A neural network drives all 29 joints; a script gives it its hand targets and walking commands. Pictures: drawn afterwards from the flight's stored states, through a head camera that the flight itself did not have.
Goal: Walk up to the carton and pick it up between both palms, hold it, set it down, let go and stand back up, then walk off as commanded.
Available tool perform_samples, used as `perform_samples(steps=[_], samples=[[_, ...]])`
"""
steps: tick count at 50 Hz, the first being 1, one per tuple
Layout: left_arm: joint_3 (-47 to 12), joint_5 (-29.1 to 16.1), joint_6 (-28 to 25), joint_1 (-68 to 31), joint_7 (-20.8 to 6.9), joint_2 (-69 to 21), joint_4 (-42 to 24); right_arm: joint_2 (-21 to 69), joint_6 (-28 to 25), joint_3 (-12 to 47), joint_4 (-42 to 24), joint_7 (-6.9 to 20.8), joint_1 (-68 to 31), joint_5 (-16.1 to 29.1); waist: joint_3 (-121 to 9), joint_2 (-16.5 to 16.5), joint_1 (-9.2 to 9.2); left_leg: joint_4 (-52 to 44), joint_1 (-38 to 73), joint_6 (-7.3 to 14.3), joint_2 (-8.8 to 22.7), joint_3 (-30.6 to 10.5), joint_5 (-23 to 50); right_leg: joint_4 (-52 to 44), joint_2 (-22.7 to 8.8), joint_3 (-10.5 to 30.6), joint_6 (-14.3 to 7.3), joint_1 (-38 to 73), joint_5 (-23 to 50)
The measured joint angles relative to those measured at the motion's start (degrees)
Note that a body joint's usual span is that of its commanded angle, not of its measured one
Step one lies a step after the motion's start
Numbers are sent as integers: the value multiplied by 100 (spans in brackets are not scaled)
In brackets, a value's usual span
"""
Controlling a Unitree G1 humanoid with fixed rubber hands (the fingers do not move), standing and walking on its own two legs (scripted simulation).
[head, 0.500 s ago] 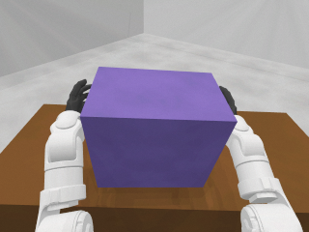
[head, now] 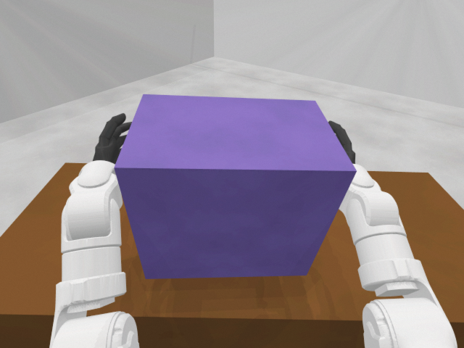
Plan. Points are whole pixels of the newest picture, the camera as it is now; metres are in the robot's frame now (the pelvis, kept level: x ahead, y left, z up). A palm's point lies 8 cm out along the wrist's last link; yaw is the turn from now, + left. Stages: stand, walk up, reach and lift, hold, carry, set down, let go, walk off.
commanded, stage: reach and lift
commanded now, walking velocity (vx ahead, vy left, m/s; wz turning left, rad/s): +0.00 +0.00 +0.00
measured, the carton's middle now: (229, 190) +0.35 -0.01 +0.17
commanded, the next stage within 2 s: hold in 0.10 s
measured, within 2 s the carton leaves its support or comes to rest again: neither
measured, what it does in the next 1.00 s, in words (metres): stands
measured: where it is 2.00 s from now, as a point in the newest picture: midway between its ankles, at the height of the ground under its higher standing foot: outside the picture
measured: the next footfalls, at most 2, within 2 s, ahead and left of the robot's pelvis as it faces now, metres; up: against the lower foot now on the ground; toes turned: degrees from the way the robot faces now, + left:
none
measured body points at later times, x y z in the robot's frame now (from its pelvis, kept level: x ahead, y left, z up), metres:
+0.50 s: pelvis -0.01 +0.00 +0.00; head -0.08 +0.01 +0.44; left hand +0.37 +0.18 +0.25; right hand +0.37 -0.20 +0.24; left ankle +0.01 +0.13 -0.75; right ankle +0.00 -0.13 -0.75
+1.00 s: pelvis +0.00 +0.00 +0.00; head -0.08 +0.01 +0.44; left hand +0.37 +0.18 +0.26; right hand +0.37 -0.19 +0.25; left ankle +0.01 +0.13 -0.75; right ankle +0.00 -0.13 -0.75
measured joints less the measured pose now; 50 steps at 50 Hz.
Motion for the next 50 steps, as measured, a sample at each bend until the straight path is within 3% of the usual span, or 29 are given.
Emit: perform_samples(steps=[13,30,50], samples=[[95,16,194,-129,-30,6,-24,-85,228,75,-1,-40,-201,40,-62,41,-11,-44,14,-9,20,22,33,-24,18,23,-9,-5,33],[268,35,289,-517,-100,105,412,-99,381,59,374,-57,-602,-37,-207,57,-5,-113,-67,-12,16,-5,126,-26,15,-4,-21,-108,81],[226,50,483,-592,-99,156,345,-218,538,169,411,-92,-757,112,-318,51,-26,-113,-77,-3,10,16,98,-99,7,17,-11,-89,96]])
